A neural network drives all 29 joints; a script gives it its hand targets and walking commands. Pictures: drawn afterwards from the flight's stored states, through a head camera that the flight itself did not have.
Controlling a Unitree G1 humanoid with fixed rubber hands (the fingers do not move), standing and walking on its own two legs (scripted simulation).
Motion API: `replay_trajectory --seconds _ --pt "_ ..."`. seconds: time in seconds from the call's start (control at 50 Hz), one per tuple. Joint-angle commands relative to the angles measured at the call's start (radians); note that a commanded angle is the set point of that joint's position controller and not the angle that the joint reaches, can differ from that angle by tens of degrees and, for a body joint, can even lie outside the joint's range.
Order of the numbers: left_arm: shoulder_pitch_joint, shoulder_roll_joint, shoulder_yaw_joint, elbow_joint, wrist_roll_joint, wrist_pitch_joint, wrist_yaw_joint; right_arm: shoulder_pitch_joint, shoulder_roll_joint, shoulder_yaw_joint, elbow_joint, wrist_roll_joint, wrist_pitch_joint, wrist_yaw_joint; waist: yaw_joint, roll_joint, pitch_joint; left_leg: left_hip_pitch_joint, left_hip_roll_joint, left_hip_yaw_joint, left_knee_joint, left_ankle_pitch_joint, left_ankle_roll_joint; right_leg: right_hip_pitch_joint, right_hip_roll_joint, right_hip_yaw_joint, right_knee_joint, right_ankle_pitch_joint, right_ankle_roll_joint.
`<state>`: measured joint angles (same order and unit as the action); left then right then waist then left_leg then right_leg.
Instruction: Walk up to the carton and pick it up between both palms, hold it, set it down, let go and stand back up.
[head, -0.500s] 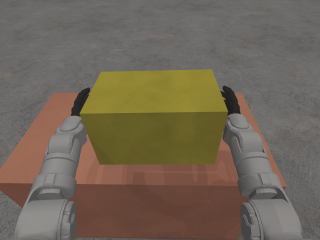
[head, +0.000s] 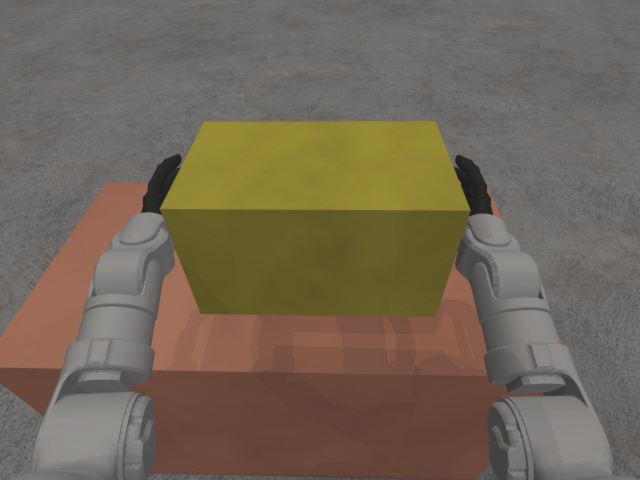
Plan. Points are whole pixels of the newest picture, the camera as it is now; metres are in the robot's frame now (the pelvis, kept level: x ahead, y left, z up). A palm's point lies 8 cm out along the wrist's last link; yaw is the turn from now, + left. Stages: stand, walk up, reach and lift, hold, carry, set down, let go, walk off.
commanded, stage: hold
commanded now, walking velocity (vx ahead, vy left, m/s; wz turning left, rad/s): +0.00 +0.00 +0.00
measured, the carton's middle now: (317, 217) +0.39 +0.00 +0.15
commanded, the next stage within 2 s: none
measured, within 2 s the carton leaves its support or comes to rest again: neither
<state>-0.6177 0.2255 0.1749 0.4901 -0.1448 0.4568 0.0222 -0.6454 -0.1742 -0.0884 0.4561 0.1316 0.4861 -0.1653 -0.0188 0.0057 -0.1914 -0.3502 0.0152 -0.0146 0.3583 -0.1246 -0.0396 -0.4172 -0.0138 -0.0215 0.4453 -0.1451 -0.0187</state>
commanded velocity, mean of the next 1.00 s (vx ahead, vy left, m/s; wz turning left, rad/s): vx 0.00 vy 0.00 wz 0.00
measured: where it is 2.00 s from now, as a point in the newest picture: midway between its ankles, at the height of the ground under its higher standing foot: outside the picture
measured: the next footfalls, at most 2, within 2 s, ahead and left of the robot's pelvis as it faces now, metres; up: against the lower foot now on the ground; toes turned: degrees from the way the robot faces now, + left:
none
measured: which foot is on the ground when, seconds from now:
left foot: down 0.00-1.00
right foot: down 0.00-1.00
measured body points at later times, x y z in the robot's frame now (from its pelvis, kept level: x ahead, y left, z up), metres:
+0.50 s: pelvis -0.01 +0.00 +0.00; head -0.05 -0.01 +0.45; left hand +0.38 +0.20 +0.17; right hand +0.38 -0.19 +0.17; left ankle +0.03 +0.15 -0.74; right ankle +0.04 -0.10 -0.74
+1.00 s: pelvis -0.01 +0.00 +0.00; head -0.06 -0.01 +0.45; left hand +0.37 +0.20 +0.17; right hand +0.38 -0.19 +0.17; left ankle +0.03 +0.15 -0.74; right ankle +0.04 -0.10 -0.74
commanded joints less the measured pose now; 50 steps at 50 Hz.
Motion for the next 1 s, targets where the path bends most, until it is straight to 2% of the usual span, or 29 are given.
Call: replay_trajectory --seconds 0.0,0.02,0.06,0.08,0.12,0.14,0.16,0.18,0.22,0.24,0.28,0.3,0.34,0.36,0.38,0.4,0.42,0.46,0.48,0.56,0.58,0.66,0.74,0.76,0.8,0.82,0.88,0.94,0.98 --pt "-0.787 -0.55 -0.238 -0.359 0.058 0.007 -0.151 -0.803 0.648 0.381 -0.253 0.225 -0.056 0.189 0.045 -0.065 -0.433 0.159 -0.094 -0.019 -0.081 0.111 0.066 0.532 0.045 0.042 -0.13 0.228 0.046" --pt "-0.764 -0.576 -0.25 -0.423 0.045 0.008 -0.158 -0.818 0.681 0.416 -0.339 0.248 -0.071 0.189 0.049 -0.066 -0.508 0.177 -0.096 -0.016 -0.067 0.172 0.065 0.578 0.043 0.048 -0.123 0.305 0.048" --pt "-0.816 -0.604 -0.301 -0.471 0.012 0.003 -0.155 -0.879 0.674 0.427 -0.41 0.25 -0.088 0.192 0.041 -0.057 -0.555 0.185 -0.095 -0.025 -0.056 0.196 0.063 0.569 0.055 0.038 -0.109 0.312 0.045" --pt "-0.794 -0.609 -0.294 -0.461 0.014 0.006 -0.154 -0.895 0.701 0.442 -0.45 0.263 -0.088 0.188 0.054 -0.087 -0.567 0.191 -0.091 -0.024 -0.055 0.204 0.068 0.576 0.058 0.043 -0.114 0.334 0.047" --pt "-0.782 -0.616 -0.31 -0.494 0.004 0.01 -0.15 -0.886 0.713 0.461 -0.475 0.27 -0.086 0.187 0.062 -0.07 -0.598 0.2 -0.097 -0.021 -0.038 0.26 0.063 0.589 0.06 0.051 -0.1 0.395 0.046" --pt "-0.772 -0.586 -0.279 -0.454 0.01 0.014 -0.156 -0.882 0.719 0.472 -0.465 0.276 -0.079 0.18 0.066 -0.094 -0.588 0.192 -0.104 -0.013 -0.04 0.222 0.072 0.606 0.049 0.056 -0.109 0.405 0.058" --pt "-0.824 -0.587 -0.293 -0.483 0.009 0.011 -0.151 -0.885 0.713 0.458 -0.443 0.257 -0.072 0.18 0.052 -0.066 -0.567 0.188 -0.101 -0.017 -0.052 0.22 0.064 0.595 0.047 0.047 -0.107 0.385 0.056" --pt "-0.789 -0.584 -0.276 -0.435 0.022 0.029 -0.157 -0.867 0.688 0.434 -0.394 0.258 -0.056 0.18 0.062 -0.07 -0.478 0.18 -0.098 -0.022 -0.061 0.157 0.07 0.541 0.052 0.049 -0.127 0.28 0.051" --pt "-0.811 -0.59 -0.279 -0.458 0.02 0.033 -0.16 -0.854 0.674 0.412 -0.383 0.248 -0.05 0.186 0.036 -0.061 -0.501 0.193 -0.094 -0.025 -0.065 0.164 0.067 0.541 0.051 0.045 -0.136 0.271 0.045" --pt "-0.804 -0.593 -0.275 -0.425 0.032 0.043 -0.165 -0.872 0.664 0.403 -0.368 0.246 -0.048 0.191 0.046 -0.066 -0.467 0.181 -0.089 -0.024 -0.075 0.129 0.068 0.528 0.054 0.047 -0.145 0.221 0.038" --pt "-0.819 -0.622 -0.295 -0.487 0.02 0.042 -0.154 -0.905 0.696 0.428 -0.411 0.255 -0.054 0.2 0.062 -0.061 -0.533 0.2 -0.09 -0.02 -0.067 0.155 0.068 0.527 0.057 0.047 -0.131 0.237 0.039" --pt "-0.801 -0.594 -0.251 -0.408 0.044 0.051 -0.157 -0.892 0.673 0.41 -0.33 0.243 -0.039 0.2 0.067 -0.077 -0.437 0.159 -0.092 -0.023 -0.081 0.093 0.077 0.494 0.054 0.045 -0.148 0.166 0.04" --pt "-0.826 -0.614 -0.277 -0.46 0.027 0.05 -0.156 -0.91 0.696 0.415 -0.383 0.244 -0.051 0.205 0.066 -0.086 -0.49 0.162 -0.089 -0.022 -0.076 0.093 0.081 0.51 0.052 0.046 -0.142 0.158 0.035" --pt "-0.868 -0.635 -0.294 -0.455 0.016 0.053 -0.152 -0.937 0.68 0.392 -0.384 0.241 -0.054 0.216 0.055 -0.06 -0.499 0.158 -0.083 -0.024 -0.085 0.069 0.075 0.477 0.059 0.039 -0.142 0.121 0.027" --pt "-0.842 -0.621 -0.287 -0.438 0.026 0.052 -0.153 -0.961 0.694 0.416 -0.388 0.249 -0.056 0.213 0.071 -0.077 -0.487 0.15 -0.089 -0.02 -0.082 0.073 0.083 0.488 0.055 0.04 -0.145 0.13 0.037" --pt "-0.884 -0.624 -0.3 -0.467 0.014 0.047 -0.15 -0.949 0.695 0.411 -0.381 0.25 -0.057 0.217 0.061 -0.053 -0.518 0.166 -0.085 -0.021 -0.076 0.069 0.077 0.479 0.057 0.038 -0.139 0.126 0.032" --pt "-0.836 -0.648 -0.308 -0.513 -0.001 0.052 -0.147 -0.927 0.713 0.433 -0.435 0.27 -0.059 0.216 0.06 -0.059 -0.582 0.185 -0.089 -0.021 -0.064 0.136 0.076 0.527 0.058 0.043 -0.128 0.212 0.034" --pt "-0.877 -0.627 -0.287 -0.469 0.016 0.054 -0.143 -0.959 0.699 0.403 -0.373 0.244 -0.048 0.221 0.073 -0.088 -0.487 0.142 -0.088 -0.021 -0.085 0.044 0.084 0.488 0.057 0.048 -0.144 0.108 0.03" --pt "-0.896 -0.633 -0.285 -0.458 0.012 0.055 -0.142 -0.977 0.693 0.398 -0.369 0.249 -0.05 0.227 0.078 -0.072 -0.491 0.124 -0.087 -0.016 -0.092 0.008 0.086 0.478 0.056 0.046 -0.15 0.056 0.029" --pt "-0.876 -0.639 -0.275 -0.417 0.013 0.061 -0.143 -0.991 0.696 0.382 -0.348 0.228 -0.05 0.235 0.074 -0.098 -0.461 0.099 -0.084 -0.017 -0.107 -0.049 0.095 0.456 0.05 0.044 -0.154 0.0 0.029" --pt "-0.902 -0.654 -0.303 -0.483 0.005 0.055 -0.137 -0.983 0.708 0.381 -0.361 0.236 -0.059 0.238 0.074 -0.075 -0.513 0.123 -0.079 -0.02 -0.1 -0.021 0.087 0.453 0.051 0.043 -0.139 0.026 0.025" --pt "-0.887 -0.657 -0.308 -0.431 -0.013 0.065 -0.134 -1.04 0.699 0.402 -0.423 0.248 -0.064 0.237 0.073 -0.095 -0.525 0.105 -0.088 -0.021 -0.093 -0.006 0.089 0.461 0.056 0.042 -0.146 0.037 0.029" --pt "-0.841 -0.661 -0.298 -0.446 0.002 0.077 -0.128 -0.984 0.695 0.406 -0.384 0.265 -0.047 0.237 0.081 -0.089 -0.493 0.131 -0.081 -0.028 -0.088 0.018 0.087 0.451 0.068 0.034 -0.137 0.072 0.026" --pt "-0.861 -0.67 -0.305 -0.502 0.004 0.075 -0.124 -0.96 0.682 0.397 -0.368 0.263 -0.044 0.242 0.066 -0.06 -0.525 0.146 -0.083 -0.026 -0.086 0.045 0.077 0.469 0.064 0.038 -0.133 0.1 0.024" --pt "-0.885 -0.648 -0.294 -0.473 0.014 0.083 -0.13 -0.955 0.671 0.382 -0.324 0.262 -0.034 0.244 0.065 -0.081 -0.479 0.144 -0.079 -0.022 -0.094 -0.003 0.079 0.431 0.068 0.038 -0.147 0.046 0.023" --pt "-0.881 -0.658 -0.333 -0.538 -0.009 0.074 -0.126 -0.962 0.692 0.406 -0.394 0.271 -0.048 0.242 0.057 -0.061 -0.557 0.159 -0.079 -0.032 -0.081 0.061 0.073 0.463 0.064 0.037 -0.134 0.106 0.023" --pt "-0.886 -0.643 -0.297 -0.45 0.006 0.082 -0.133 -0.982 0.684 0.387 -0.369 0.256 -0.039 0.238 0.057 -0.097 -0.485 0.127 -0.082 -0.026 -0.094 -0.013 0.083 0.442 0.062 0.041 -0.155 0.047 0.029" --pt "-0.915 -0.668 -0.325 -0.515 -0.011 0.076 -0.136 -0.962 0.687 0.387 -0.372 0.255 -0.043 0.244 0.048 -0.066 -0.524 0.13 -0.078 -0.027 -0.092 0.005 0.074 0.454 0.065 0.037 -0.143 0.06 0.02" --pt "-0.847 -0.661 -0.307 -0.462 -0.001 0.081 -0.135 -0.977 0.684 0.398 -0.383 0.259 -0.043 0.241 0.056 -0.092 -0.506 0.138 -0.086 -0.024 -0.088 0.027 0.083 0.462 0.066 0.039 -0.148 0.083 0.027"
